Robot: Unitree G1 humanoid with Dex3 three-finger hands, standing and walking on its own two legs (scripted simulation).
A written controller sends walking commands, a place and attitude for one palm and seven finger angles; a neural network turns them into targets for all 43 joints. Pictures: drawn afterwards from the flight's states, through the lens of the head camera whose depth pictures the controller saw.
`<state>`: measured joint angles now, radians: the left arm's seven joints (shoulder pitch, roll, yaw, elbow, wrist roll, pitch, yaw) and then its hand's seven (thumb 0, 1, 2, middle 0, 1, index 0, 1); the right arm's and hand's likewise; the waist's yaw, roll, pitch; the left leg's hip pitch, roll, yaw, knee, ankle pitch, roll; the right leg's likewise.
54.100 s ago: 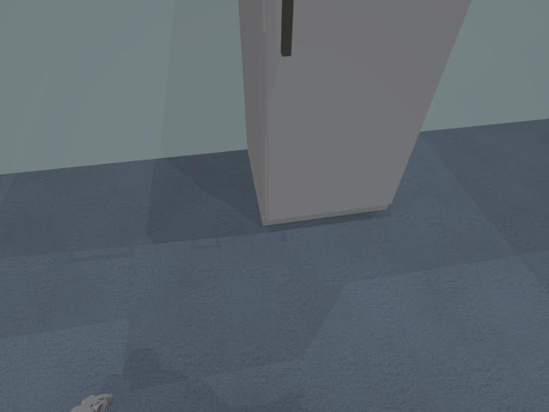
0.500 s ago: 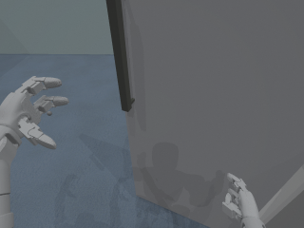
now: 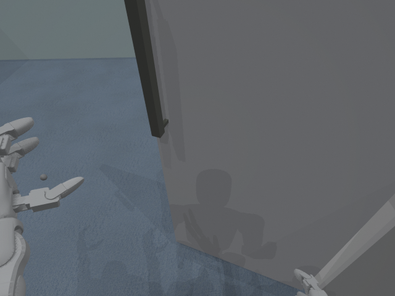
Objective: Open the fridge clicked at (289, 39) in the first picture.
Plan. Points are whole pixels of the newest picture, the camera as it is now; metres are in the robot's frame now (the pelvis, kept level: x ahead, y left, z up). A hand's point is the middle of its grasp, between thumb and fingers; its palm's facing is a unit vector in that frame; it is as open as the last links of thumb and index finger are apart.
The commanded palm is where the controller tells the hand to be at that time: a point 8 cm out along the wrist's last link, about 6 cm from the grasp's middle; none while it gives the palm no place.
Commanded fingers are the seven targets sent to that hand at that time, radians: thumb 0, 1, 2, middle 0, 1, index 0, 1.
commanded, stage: draw the hand back to the body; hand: left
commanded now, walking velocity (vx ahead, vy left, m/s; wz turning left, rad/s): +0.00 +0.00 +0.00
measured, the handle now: (152, 67) +0.49 +0.16 +0.25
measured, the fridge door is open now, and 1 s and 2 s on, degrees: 68 68 68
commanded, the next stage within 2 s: step back with the hand held close in 0.70 s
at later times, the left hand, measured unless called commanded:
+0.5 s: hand (50, 208) +0.19 +0.26 +0.16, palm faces +0.53 -0.77 -0.36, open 7.7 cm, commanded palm +0.14 +0.29 +0.17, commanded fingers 0.00 0.90 0.90 -0.20 -0.30 -0.20 -0.30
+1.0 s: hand (56, 207) +0.20 +0.26 +0.14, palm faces +0.42 -0.80 -0.44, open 7.4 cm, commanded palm +0.14 +0.30 +0.17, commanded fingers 0.00 0.90 0.90 -0.20 -0.30 -0.20 -0.30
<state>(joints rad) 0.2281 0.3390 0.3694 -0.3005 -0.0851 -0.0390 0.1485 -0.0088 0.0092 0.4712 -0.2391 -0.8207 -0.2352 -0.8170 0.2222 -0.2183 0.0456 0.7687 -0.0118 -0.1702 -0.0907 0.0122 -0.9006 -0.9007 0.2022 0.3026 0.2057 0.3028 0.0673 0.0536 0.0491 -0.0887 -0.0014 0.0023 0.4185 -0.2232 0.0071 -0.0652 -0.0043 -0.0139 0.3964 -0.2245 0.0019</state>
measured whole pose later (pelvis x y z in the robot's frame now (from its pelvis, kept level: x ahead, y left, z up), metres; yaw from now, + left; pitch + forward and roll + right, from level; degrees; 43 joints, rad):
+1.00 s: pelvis +0.00 +0.00 +0.00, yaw +0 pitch -2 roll -1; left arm 0.48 0.35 0.35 -0.39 -0.04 -0.12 0.14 0.01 0.89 0.90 -0.21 -0.30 -0.21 -0.30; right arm 0.17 -0.24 0.01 0.65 0.00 -0.09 -0.10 0.01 -0.90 -0.90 0.20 0.30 0.20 0.30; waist 0.02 0.05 0.03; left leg -0.21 0.01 0.00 0.50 -0.25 0.01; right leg -0.17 0.00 -0.02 0.44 -0.23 0.00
